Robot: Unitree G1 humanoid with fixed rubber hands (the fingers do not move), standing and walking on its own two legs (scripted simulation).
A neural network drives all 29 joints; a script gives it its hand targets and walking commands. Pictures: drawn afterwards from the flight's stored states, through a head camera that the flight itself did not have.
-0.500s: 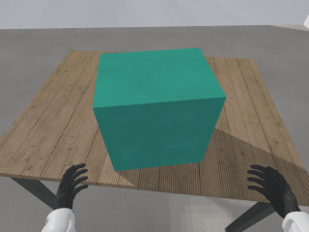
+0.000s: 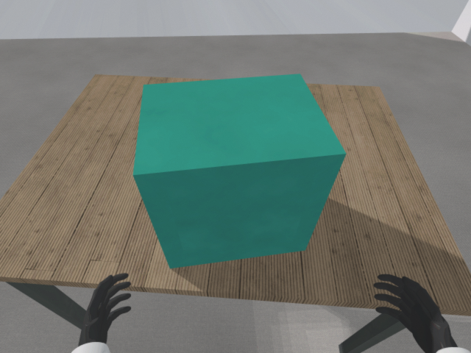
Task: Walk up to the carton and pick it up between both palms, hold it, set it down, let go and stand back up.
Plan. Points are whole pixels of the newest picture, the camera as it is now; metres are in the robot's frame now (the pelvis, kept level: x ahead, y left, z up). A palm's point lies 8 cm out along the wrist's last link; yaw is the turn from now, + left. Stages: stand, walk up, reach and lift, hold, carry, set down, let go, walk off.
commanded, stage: set down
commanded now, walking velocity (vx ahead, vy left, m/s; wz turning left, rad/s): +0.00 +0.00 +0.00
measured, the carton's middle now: (232, 175) +0.43 +0.06 +0.06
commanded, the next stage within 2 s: none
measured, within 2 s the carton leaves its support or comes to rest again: neither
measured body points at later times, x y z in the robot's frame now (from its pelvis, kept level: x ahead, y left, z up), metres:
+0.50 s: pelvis -0.01 +0.01 +0.00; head +0.00 +0.01 +0.45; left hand +0.15 +0.25 -0.04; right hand +0.19 -0.24 -0.03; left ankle -0.01 +0.13 -0.75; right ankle -0.02 -0.12 -0.75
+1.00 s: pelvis -0.01 +0.01 +0.00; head -0.01 +0.03 +0.45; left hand +0.15 +0.25 -0.08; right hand +0.19 -0.23 -0.03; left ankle -0.01 +0.13 -0.75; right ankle -0.02 -0.11 -0.75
